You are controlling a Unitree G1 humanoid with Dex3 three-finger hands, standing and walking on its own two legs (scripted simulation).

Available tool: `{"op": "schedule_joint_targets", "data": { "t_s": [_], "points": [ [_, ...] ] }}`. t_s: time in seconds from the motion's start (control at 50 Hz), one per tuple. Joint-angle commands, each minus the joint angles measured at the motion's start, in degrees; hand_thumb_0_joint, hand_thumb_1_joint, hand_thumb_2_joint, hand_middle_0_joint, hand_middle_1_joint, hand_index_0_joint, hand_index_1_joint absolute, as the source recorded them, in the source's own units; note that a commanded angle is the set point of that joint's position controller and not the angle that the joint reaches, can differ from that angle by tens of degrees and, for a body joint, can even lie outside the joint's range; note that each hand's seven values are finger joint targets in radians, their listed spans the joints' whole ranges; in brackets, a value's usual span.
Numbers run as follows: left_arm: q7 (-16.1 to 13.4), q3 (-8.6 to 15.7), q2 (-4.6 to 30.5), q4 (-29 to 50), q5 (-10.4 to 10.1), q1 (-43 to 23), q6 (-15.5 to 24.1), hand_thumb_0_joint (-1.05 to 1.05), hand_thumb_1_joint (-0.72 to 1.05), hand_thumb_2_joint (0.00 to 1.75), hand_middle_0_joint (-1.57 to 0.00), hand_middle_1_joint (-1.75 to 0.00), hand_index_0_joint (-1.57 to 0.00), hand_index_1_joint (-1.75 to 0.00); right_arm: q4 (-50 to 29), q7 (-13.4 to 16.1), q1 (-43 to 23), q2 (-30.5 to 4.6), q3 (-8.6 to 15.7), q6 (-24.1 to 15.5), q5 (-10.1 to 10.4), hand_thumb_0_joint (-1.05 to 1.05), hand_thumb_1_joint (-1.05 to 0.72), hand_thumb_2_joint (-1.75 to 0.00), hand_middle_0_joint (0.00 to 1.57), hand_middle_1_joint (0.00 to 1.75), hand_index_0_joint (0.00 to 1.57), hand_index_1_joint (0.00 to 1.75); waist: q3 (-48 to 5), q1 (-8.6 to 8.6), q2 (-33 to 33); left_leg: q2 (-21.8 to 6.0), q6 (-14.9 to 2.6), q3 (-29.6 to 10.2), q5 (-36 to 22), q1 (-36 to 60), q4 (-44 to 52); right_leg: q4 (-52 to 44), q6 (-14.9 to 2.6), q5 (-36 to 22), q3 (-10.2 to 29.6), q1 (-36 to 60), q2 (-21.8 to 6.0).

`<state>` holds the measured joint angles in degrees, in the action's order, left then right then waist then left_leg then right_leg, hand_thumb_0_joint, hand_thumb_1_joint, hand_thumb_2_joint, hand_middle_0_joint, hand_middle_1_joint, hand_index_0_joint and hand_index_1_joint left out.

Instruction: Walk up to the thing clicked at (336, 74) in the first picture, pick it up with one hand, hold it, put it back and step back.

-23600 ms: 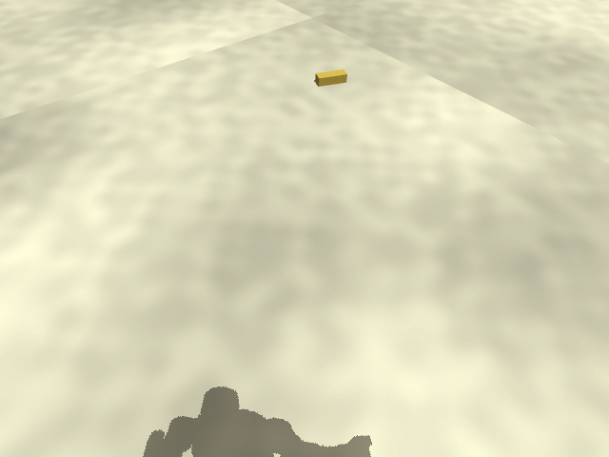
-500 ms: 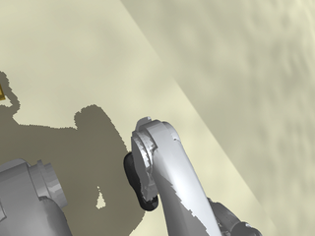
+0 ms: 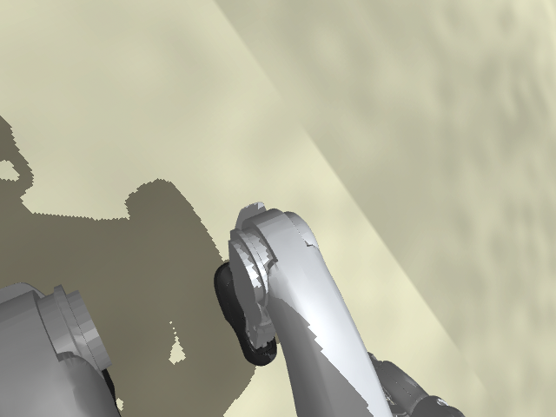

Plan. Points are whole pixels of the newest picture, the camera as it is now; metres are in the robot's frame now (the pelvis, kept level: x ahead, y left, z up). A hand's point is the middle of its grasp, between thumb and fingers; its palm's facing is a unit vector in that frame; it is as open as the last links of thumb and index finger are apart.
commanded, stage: close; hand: left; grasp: from above
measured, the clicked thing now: out of the picture +0.47 +0.32 -0.27
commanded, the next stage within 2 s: settle in 0.88 s
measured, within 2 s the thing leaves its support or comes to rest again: leaves its support in 1.30 s
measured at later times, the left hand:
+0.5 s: hand out of the picture +0.46 +0.31 -0.25, palm faces -0.45 -0.13 -0.88, open 9.8 cm
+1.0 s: hand out of the picture +0.46 +0.31 -0.24, palm faces -0.45 -0.14 -0.88, open 9.7 cm
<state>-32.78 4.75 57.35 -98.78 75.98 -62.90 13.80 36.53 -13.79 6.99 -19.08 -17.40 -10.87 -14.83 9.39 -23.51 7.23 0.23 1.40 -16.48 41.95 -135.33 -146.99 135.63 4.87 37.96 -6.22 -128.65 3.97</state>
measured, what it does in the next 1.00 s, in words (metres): stands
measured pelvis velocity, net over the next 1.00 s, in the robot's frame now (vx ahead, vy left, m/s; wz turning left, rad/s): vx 0.00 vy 0.00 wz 0.00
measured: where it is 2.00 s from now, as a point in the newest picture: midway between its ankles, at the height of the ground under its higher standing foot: (184, 373)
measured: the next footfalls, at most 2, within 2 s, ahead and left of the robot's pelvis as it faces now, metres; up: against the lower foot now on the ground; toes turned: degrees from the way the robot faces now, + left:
none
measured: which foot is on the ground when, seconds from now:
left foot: down 0.00-1.00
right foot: down 0.00-1.00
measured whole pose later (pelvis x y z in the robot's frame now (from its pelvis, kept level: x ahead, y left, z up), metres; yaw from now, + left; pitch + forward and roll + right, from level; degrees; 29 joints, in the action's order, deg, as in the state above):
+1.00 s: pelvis +0.00 +0.00 +0.01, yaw +0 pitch +29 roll -15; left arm -33.0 3.4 57.5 -98.8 75.6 -64.2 13.4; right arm 35.4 -12.5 6.8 -19.5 -17.0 -10.1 -14.2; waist 9.2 -23.5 7.2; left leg -0.1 1.1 -16.0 41.7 -135.0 -145.6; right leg 134.3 4.9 37.7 -6.2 -128.3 3.7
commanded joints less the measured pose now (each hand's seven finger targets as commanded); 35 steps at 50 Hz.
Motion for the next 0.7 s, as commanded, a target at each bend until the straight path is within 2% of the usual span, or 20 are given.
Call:
{"op": "schedule_joint_targets", "data": {
  "t_s": [0.0,0.02,0.04,0.08,0.18,0.2,0.22,0.24,0.3,0.34,0.4,0.42,0.46,0.48,0.52,0.54,0.56,0.58,0.6,0.68],
  "points": [
    [-2.11,-0.82,9.93,5.46,-0.17,-13.43,0.80,0.00,0.11,0.63,-0.52,-0.74,-0.55,-0.71,0.69,0.82,10.06,-18.84,5.85,0.52,0.14,0.00,-0.90,-0.90,0.20,0.30,0.20,0.30,-36.51,-2.57,-31.52,-2.14,-0.99,7.04,-14.42,29.73,15.98,-9.85,-5.93,-15.59,-9.69,19.93,1.35],
    [-2.25,-0.97,9.81,4.53,0.11,-13.14,0.70,0.00,0.14,0.63,-0.54,-0.74,-0.57,-0.71,0.58,0.74,10.60,-18.51,5.39,0.54,-0.31,0.00,-0.90,-0.90,0.20,0.30,0.20,0.30,-35.53,-3.27,-31.01,-2.01,-1.13,7.27,-13.84,28.97,16.16,-10.26,-5.77,-15.43,-9.69,20.71,1.39],
    [-2.66,-0.20,11.48,6.83,-0.10,-14.39,0.99,0.00,0.16,0.61,-0.55,-0.74,-0.58,-0.70,0.91,0.91,10.60,-18.70,5.67,0.73,-0.24,0.00,-0.90,-0.90,0.20,0.30,0.20,0.30,-37.63,-2.49,-31.35,-2.11,-1.23,7.31,-13.59,29.22,16.72,-10.83,-5.65,-15.49,-9.34,22.00,1.56],
    [-2.61,-0.94,10.07,4.31,0.24,-13.41,0.57,0.00,0.17,0.57,-0.56,-0.71,-0.60,-0.67,0.74,0.84,10.15,-18.88,5.89,0.43,-0.18,0.00,-0.90,-0.90,0.20,0.30,0.20,0.30,-35.12,-2.82,-30.19,-1.96,-1.36,7.29,-12.37,28.31,16.41,-10.38,-5.72,-14.38,-9.52,19.66,1.28],
    [-3.30,-0.94,10.90,7.00,-0.10,-15.50,0.51,0.00,0.25,0.57,-0.63,-0.68,-0.66,-0.65,0.70,1.24,10.21,-19.43,6.59,0.24,0.18,0.00,-0.90,-0.90,0.20,0.30,0.20,0.30,-36.90,-2.33,-31.55,-2.12,-1.07,6.97,-12.42,29.66,17.58,-10.79,-5.81,-14.38,-9.37,19.92,1.32],
    [-3.35,-1.53,10.30,7.76,-0.04,-17.27,0.55,0.00,0.28,0.57,-0.65,-0.69,-0.68,-0.65,0.47,1.26,9.87,-19.16,6.43,0.09,0.30,0.00,-0.90,-0.90,0.20,0.30,0.20,0.30,-37.03,-2.57,-31.87,-2.25,-1.08,6.79,-12.67,29.56,17.09,-10.56,-5.82,-14.68,-9.46,19.12,1.26],
    [-3.50,-0.63,10.57,5.10,0.18,-15.10,0.09,0.00,0.29,0.56,-0.66,-0.67,-0.69,-0.64,1.00,1.20,10.23,-19.20,6.38,0.20,0.17,0.00,-0.90,-0.90,0.20,0.30,0.20,0.30,-36.88,-2.74,-30.85,-2.27,-1.01,6.48,-12.86,29.76,17.18,-10.32,-5.79,-14.84,-9.64,19.27,1.07],
    [-3.27,-1.79,9.03,4.77,0.57,-14.14,-0.15,0.00,0.31,0.56,-0.67,-0.67,-0.71,-0.64,0.74,1.01,10.74,-19.31,6.62,0.18,0.19,0.00,-0.90,-0.90,0.20,0.30,0.20,0.30,-36.54,-3.28,-30.93,-2.16,-1.12,7.01,-13.91,29.74,16.90,-10.37,-5.68,-15.82,-9.41,20.04,1.36],
    [-3.34,-1.72,8.63,3.74,0.27,-14.38,-0.42,0.00,0.38,0.55,-0.72,-0.66,-0.76,-0.63,0.85,0.74,10.62,-18.83,6.05,-0.16,0.15,0.00,-0.90,-0.90,0.20,0.30,0.20,0.30,-35.20,-3.53,-30.39,-2.10,-1.22,7.04,-14.30,28.93,16.17,-10.26,-5.52,-16.23,-9.50,19.43,1.05],
    [-3.52,-0.95,10.15,4.64,0.17,-14.97,-0.51,0.00,0.39,0.57,-0.75,-0.65,-0.77,-0.62,0.72,1.02,10.22,-19.41,6.51,0.01,0.56,0.00,-0.90,-0.90,0.20,0.30,0.20,0.30,-35.72,-2.74,-31.37,-2.17,-0.91,6.71,-14.30,29.43,17.13,-10.28,-5.85,-15.74,-9.52,18.89,0.97],
    [-3.27,-1.24,9.53,3.94,0.11,-14.23,-0.85,0.00,0.43,0.56,-0.77,-0.64,-0.80,-0.61,0.39,1.06,10.54,-19.38,6.63,0.12,0.39,0.00,-0.90,-0.90,0.20,0.30,0.20,0.30,-35.75,-3.09,-30.95,-2.19,-0.97,6.81,-13.87,29.56,17.61,-10.63,-5.79,-15.57,-9.32,19.71,1.06],
    [-3.33,-1.10,9.95,5.49,-0.12,-15.14,-0.64,0.00,0.43,0.56,-0.78,-0.65,-0.81,-0.61,0.43,1.07,10.43,-19.32,6.66,0.20,0.53,0.00,-0.90,-0.90,0.20,0.30,0.20,0.30,-36.69,-2.58,-31.45,-2.24,-0.84,6.68,-14.06,29.99,17.81,-10.36,-5.87,-15.53,-9.36,19.57,1.06],
    [-3.03,-2.57,7.81,6.32,-0.18,-16.29,-0.68,0.00,0.47,0.58,-0.81,-0.65,-0.84,-0.62,-0.03,1.04,10.07,-19.03,6.74,0.09,0.44,0.00,-0.90,-0.90,0.20,0.30,0.20,0.30,-36.59,-3.06,-31.81,-2.23,-0.84,6.73,-14.13,30.44,17.56,-10.24,-5.92,-15.94,-9.36,18.93,1.10],
    [-3.02,-1.51,8.40,3.56,-0.19,-14.09,-0.96,0.00,0.49,0.56,-0.82,-0.63,-0.85,-0.60,0.62,0.98,10.41,-19.17,6.72,0.07,0.46,0.00,-0.90,-0.90,0.20,0.30,0.20,0.30,-35.71,-3.02,-31.28,-2.26,-0.76,6.48,-13.88,30.01,17.58,-10.12,-5.93,-15.45,-9.58,18.61,0.88],
    [-2.52,-2.98,7.60,4.40,-0.27,-14.73,-0.92,0.00,0.52,0.56,-0.85,-0.62,-0.88,-0.59,0.11,0.93,10.29,-19.08,6.65,-0.02,0.32,0.00,-0.90,-0.90,0.20,0.30,0.20,0.30,-34.39,-3.80,-30.17,-2.05,-1.24,7.36,-12.56,28.56,17.14,-10.99,-5.71,-14.91,-9.11,19.46,1.14],
    [-2.69,-1.10,10.02,5.43,-0.23,-14.63,-1.02,0.00,0.53,0.57,-0.85,-0.62,-0.88,-0.59,0.37,0.99,10.94,-19.17,6.47,0.13,0.53,0.00,-0.90,-0.90,0.20,0.30,0.20,0.30,-37.18,-2.65,-30.50,-2.08,-1.13,7.11,-14.62,29.89,17.28,-11.10,-5.59,-16.24,-9.12,20.63,1.01],
    [-2.72,-1.85,9.78,6.09,-0.52,-15.17,-0.83,0.00,0.56,0.57,-0.88,-0.62,-0.90,-0.59,0.30,1.12,10.25,-19.21,6.57,0.13,0.65,0.00,-0.90,-0.90,0.20,0.30,0.20,0.30,-36.74,-2.43,-30.89,-2.08,-1.19,7.35,-13.84,28.97,17.05,-10.96,-5.77,-15.61,-8.87,20.19,1.09],
    [-2.35,-1.81,8.38,2.32,-0.54,-13.31,-1.26,0.00,0.56,0.57,-0.89,-0.60,-0.91,-0.58,0.22,0.94,10.80,-18.86,6.07,0.01,0.47,0.00,-0.90,-0.90,0.20,0.30,0.20,0.30,-34.64,-3.53,-28.64,-1.92,-1.40,7.32,-13.29,27.97,16.55,-11.03,-5.60,-15.25,-9.13,19.63,0.86],
    [-2.16,-1.90,8.37,3.15,-0.75,-13.45,-1.00,0.00,0.56,0.57,-0.89,-0.61,-0.91,-0.58,0.18,0.88,10.76,-19.20,6.13,0.00,0.56,0.00,-0.90,-0.90,0.20,0.30,0.20,0.30,-33.74,-3.52,-28.87,-1.99,-1.29,7.06,-12.67,27.66,17.13,-11.12,-5.65,-14.34,-9.29,18.95,0.88],
    [-1.92,-1.39,10.83,5.64,-0.76,-15.55,-0.77,0.00,0.61,0.56,-0.93,-0.60,-0.95,-0.58,-0.29,1.20,10.70,-19.52,6.48,0.20,0.63,0.00,-0.90,-0.90,0.20,0.30,0.20,0.30,-36.12,-2.64,-30.17,-2.04,-1.28,7.26,-12.29,29.43,17.56,-11.24,-5.77,-14.18,-8.74,20.20,0.87]
  ]
}}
